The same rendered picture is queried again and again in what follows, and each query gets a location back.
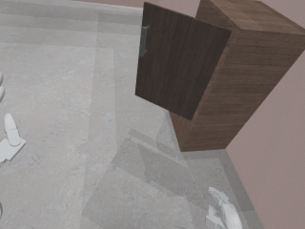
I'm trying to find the cupboard door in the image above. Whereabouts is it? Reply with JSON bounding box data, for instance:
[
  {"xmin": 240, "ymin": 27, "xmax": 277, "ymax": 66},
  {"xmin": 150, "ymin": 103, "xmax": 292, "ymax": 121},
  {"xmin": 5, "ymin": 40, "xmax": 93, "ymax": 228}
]
[{"xmin": 134, "ymin": 2, "xmax": 233, "ymax": 120}]

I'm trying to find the handle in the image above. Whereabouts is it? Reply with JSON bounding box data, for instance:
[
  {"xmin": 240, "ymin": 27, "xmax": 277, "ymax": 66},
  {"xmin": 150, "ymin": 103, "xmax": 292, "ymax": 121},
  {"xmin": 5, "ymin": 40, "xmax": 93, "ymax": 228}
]
[{"xmin": 139, "ymin": 25, "xmax": 151, "ymax": 57}]

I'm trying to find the right robot hand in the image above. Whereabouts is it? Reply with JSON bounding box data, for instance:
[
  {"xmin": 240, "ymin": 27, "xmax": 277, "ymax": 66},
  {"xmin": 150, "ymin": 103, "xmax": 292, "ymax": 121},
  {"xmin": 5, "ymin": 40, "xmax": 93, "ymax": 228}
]
[{"xmin": 206, "ymin": 187, "xmax": 243, "ymax": 229}]

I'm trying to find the left robot hand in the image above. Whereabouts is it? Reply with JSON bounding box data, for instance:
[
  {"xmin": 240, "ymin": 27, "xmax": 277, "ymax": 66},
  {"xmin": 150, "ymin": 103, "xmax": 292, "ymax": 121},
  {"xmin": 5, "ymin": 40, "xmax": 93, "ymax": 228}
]
[{"xmin": 0, "ymin": 72, "xmax": 26, "ymax": 167}]

